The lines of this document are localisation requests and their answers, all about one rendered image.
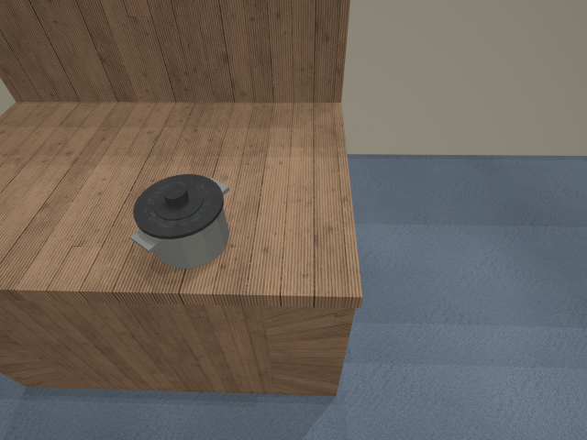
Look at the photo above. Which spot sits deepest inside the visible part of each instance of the lid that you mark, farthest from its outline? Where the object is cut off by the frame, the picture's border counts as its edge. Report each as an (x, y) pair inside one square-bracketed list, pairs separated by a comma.
[(158, 219)]

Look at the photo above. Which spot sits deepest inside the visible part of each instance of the pot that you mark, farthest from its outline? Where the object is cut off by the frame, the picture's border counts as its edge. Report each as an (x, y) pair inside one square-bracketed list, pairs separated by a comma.
[(190, 251)]

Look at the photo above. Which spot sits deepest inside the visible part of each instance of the knob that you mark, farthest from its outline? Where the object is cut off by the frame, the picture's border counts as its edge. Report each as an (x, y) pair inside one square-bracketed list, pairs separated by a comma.
[(175, 194)]

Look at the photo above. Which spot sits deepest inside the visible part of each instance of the table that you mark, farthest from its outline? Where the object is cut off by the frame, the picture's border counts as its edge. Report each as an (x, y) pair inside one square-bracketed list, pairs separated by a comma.
[(113, 96)]

